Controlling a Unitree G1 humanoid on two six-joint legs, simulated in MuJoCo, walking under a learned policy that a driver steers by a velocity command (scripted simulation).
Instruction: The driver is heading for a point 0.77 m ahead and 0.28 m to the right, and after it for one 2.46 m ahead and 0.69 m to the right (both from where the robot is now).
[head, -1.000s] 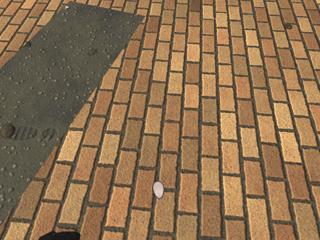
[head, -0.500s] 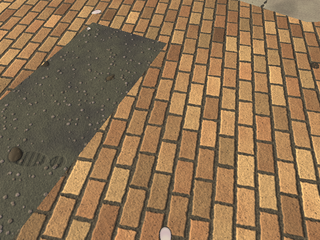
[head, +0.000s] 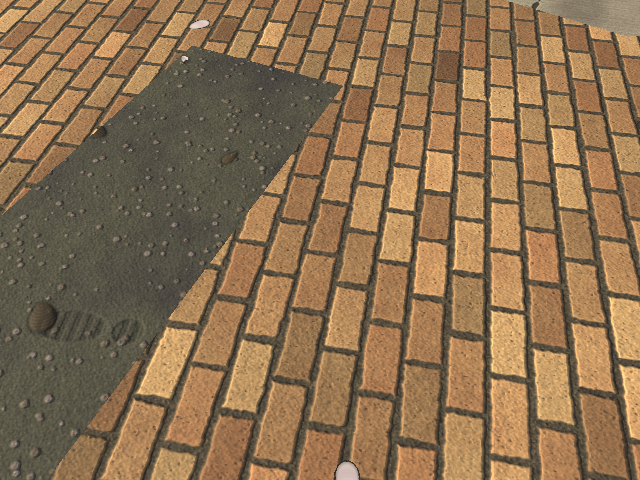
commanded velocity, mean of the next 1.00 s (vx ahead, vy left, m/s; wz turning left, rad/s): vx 0.30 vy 0.00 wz -0.27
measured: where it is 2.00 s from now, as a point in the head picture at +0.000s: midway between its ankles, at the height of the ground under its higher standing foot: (419, 450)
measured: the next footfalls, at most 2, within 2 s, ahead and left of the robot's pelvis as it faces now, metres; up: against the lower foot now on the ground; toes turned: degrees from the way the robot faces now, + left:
right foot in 0.90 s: +0.37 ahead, -0.15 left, +0.00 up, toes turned -20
left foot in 1.38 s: +0.70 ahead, -0.11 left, +0.00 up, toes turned -34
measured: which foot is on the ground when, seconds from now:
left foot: down 0.00-0.92, up 0.94-1.00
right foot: down 0.00-0.44, up 0.46-0.88, down 0.90-1.00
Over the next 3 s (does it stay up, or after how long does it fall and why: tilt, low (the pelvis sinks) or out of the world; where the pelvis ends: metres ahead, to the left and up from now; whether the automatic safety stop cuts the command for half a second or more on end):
stays up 0.57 -0.17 0.00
